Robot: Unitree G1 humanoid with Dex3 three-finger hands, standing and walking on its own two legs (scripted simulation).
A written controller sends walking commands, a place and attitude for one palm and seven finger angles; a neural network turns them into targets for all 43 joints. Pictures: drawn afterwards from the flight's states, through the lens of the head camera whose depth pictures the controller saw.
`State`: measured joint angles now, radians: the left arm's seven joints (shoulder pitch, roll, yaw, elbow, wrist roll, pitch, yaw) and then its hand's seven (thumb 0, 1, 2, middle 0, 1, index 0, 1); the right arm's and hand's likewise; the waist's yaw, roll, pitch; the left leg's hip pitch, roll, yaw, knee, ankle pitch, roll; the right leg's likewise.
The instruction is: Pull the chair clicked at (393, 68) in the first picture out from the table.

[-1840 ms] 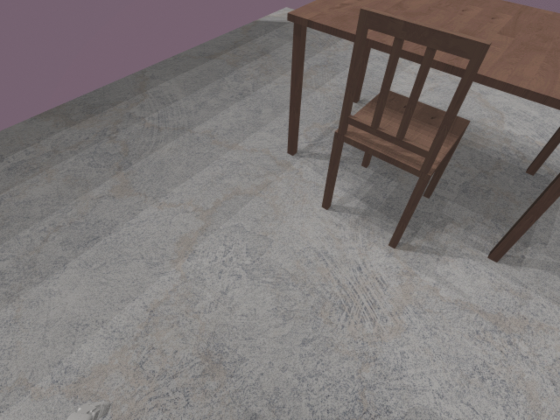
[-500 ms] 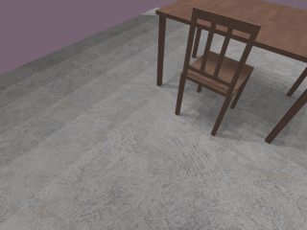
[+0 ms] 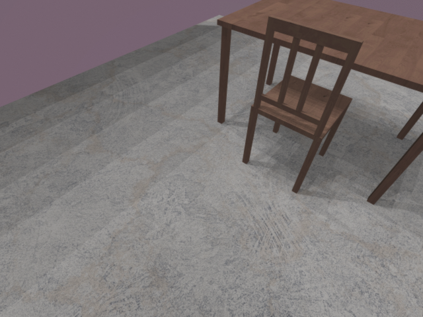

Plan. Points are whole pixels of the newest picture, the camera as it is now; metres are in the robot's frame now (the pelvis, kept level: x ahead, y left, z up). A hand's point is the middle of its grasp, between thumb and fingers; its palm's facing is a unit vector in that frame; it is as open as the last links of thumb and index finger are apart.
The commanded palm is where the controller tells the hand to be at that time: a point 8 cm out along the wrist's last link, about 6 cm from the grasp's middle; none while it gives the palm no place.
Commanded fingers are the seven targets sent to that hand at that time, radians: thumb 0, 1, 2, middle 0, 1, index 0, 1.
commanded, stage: walk to a spot facing it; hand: left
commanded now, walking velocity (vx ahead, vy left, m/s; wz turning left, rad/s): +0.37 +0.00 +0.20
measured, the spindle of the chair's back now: (288, 72) +1.10 -0.27 -0.09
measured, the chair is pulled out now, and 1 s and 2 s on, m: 0.00 0.00 0.00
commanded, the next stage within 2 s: turn to face it in 0.80 s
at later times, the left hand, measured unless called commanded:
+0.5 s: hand (126, 304) +0.18 +0.21 -0.18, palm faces +0.02 -0.99 -0.17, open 7.3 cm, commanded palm none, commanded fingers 0.00 0.90 0.90 -0.20 -0.30 -0.20 -0.30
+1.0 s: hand (153, 244) +0.33 +0.17 -0.18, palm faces +0.23 -0.95 -0.19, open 7.2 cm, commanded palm none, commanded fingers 0.00 0.90 0.90 -0.20 -0.30 -0.20 -0.30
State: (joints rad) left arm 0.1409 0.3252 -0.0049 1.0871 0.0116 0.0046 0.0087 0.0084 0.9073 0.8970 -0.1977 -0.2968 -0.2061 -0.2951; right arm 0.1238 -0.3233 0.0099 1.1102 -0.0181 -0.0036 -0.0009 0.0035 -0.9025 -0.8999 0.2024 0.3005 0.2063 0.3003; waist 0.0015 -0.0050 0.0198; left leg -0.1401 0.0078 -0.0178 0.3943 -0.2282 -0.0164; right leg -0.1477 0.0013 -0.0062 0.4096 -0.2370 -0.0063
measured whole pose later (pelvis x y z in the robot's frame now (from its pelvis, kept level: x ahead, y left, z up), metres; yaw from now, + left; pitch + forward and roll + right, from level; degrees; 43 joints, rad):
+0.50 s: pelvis +0.15 +0.02 -0.01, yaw +2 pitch +0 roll +1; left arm 0.20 0.19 0.05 1.06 0.02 0.00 -0.02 0.02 0.93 0.90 -0.20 -0.30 -0.20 -0.29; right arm 0.52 -0.06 0.00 1.20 -0.02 -0.08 -0.03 0.00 -0.90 -0.90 0.20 0.30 0.21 0.30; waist -0.04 -0.03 0.08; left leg 0.07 -0.01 0.08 0.26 -0.34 0.02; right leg -0.58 -0.10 -0.10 0.84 -0.21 0.00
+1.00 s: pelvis +0.35 +0.00 +0.00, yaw +11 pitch -1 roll -1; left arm 0.30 0.17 0.02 1.06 0.02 -0.07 0.02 0.00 0.93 0.90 -0.20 -0.30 -0.20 -0.29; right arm 0.13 -0.21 -0.07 0.99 -0.03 0.00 0.02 0.00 -0.91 -0.90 0.19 0.30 0.20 0.30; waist 0.01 0.01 0.04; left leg -0.57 0.12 0.09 0.83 -0.17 -0.03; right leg -0.10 -0.03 -0.30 0.41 -0.29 -0.04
